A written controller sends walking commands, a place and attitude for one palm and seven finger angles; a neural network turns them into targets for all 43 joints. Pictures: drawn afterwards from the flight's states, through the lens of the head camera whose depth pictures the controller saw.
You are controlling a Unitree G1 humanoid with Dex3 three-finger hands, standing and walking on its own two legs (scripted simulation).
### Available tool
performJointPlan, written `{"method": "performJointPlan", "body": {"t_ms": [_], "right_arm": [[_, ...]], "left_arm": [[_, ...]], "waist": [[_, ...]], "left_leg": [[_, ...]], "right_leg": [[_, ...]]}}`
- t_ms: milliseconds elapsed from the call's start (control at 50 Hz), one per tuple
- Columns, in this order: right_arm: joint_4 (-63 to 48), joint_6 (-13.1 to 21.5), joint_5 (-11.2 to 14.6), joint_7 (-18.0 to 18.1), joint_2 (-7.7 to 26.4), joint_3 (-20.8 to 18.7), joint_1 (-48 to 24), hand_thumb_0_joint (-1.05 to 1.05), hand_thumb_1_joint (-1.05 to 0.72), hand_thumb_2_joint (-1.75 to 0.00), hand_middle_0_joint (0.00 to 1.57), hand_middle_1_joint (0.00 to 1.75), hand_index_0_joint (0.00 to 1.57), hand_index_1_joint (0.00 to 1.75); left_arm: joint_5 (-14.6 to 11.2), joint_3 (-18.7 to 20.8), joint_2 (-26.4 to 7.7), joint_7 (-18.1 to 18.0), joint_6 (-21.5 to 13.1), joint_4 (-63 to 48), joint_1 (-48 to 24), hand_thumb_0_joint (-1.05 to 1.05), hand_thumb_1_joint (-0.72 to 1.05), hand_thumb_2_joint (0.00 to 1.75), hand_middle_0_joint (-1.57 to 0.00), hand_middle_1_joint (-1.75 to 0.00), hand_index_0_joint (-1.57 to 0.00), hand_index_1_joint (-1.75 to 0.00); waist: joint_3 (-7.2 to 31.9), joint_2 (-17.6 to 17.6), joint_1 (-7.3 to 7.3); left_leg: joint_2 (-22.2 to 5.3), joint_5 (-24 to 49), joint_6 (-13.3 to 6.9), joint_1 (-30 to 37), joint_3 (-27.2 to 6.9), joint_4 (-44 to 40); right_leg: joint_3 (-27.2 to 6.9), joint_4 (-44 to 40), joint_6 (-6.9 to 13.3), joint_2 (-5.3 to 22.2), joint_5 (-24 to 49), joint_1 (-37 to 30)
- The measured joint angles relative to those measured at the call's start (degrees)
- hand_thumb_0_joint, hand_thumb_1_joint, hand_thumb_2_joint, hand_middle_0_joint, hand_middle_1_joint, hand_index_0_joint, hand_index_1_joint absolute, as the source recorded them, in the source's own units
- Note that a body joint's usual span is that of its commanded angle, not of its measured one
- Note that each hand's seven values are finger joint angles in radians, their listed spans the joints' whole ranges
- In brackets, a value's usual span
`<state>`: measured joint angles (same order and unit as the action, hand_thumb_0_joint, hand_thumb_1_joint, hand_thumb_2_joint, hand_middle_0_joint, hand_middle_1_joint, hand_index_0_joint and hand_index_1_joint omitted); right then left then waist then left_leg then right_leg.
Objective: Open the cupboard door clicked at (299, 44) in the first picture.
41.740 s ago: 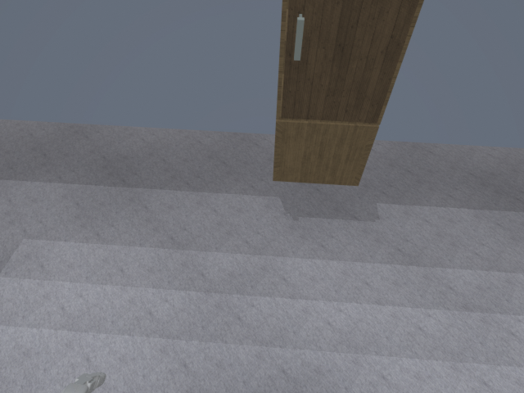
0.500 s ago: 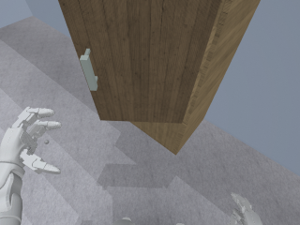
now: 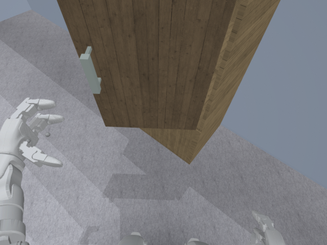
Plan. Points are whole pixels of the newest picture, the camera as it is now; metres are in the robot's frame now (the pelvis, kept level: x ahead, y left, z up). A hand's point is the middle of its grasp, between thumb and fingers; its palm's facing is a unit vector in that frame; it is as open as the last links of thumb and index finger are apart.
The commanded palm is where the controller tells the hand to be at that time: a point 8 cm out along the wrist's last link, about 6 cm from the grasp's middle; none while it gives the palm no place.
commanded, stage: move the hooked fingers beside the handle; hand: left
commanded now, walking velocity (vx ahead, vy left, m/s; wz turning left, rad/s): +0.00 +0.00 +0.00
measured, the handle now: (92, 70) +0.58 +0.25 +0.05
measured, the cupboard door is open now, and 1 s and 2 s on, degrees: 37 37 37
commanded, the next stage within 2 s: none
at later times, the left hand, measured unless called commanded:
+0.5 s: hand (51, 111) +0.40 +0.31 +0.07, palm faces +0.03 -1.00 +0.00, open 14.0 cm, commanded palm +0.38 +0.35 +0.07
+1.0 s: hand (62, 89) +0.48 +0.31 +0.06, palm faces +0.03 -1.00 -0.01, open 14.0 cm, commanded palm +0.47 +0.35 +0.06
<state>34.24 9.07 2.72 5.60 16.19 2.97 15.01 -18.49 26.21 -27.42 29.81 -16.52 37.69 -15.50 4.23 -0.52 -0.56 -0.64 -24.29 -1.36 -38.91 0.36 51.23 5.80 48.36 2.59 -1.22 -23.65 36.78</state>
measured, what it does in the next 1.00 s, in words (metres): stands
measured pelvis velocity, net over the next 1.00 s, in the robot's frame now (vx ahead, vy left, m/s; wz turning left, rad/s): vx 0.00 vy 0.03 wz -0.04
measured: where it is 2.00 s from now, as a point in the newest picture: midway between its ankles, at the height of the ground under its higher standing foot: outside the picture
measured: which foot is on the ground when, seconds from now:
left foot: down 0.00-1.00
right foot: down 0.00-1.00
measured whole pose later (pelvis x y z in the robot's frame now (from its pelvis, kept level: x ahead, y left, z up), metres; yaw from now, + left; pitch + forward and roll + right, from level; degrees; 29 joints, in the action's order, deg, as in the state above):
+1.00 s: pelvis +0.00 +0.03 -0.02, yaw -3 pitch +21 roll -4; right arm 35.1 -2.5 0.8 3.7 16.8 3.7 21.6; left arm -8.7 30.7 -42.0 28.4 -20.6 69.1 -47.4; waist 4.8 0.0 -8.1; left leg -1.5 -26.2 -3.3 -51.9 1.5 57.2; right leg 4.6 51.7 0.7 -1.8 -23.5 49.0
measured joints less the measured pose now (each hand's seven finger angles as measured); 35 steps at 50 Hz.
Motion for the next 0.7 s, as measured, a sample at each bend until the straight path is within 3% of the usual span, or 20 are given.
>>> {"method": "performJointPlan", "body": {"t_ms": [340,480,700], "right_arm": [[0.41,-4.27,-0.44,-1.15,0.64,-0.94,4.84,0.01,-0.9,-0.9,0.21,0.3,0.2,0.3],[0.64,-5.81,-0.61,-1.32,0.52,-0.88,5.34,0.01,-0.9,-0.9,0.21,0.3,0.2,0.3],[0.0,-8.12,-1.21,-1.78,0.14,-0.22,4.69,0.01,-0.9,-0.89,0.21,0.3,0.2,0.3]], "left_arm": [[2.19,4.65,-4.83,1.28,-2.45,11.66,-8.7,-0.02,-0.5,0.3,-0.3,-1.2,-0.3,-1.2],[2.75,3.99,-5.88,1.88,-3.04,15.24,-12.87,-0.02,-0.5,0.3,-0.29,-1.2,-0.3,-1.2],[5.97,3.41,-8.11,0.21,-4.28,22.44,-21.2,-0.02,-0.5,0.3,-0.29,-1.2,-0.3,-1.2]], "waist": [[0.76,0.35,-2.81],[1.07,0.34,-3.14],[1.12,0.58,-4.32]], "left_leg": [[-0.57,-0.79,-0.76,-3.55,1.48,1.02],[-0.35,-0.93,-1.26,-4.94,1.47,1.6],[-0.22,-1.24,-1.82,-7.92,1.43,3.41]], "right_leg": [[-1.5,0.51,-0.71,-0.51,0.17,3.91],[-1.5,0.58,-1.2,-0.28,0.3,5.0],[-1.44,1.68,-1.78,-0.09,0.35,7.59]]}}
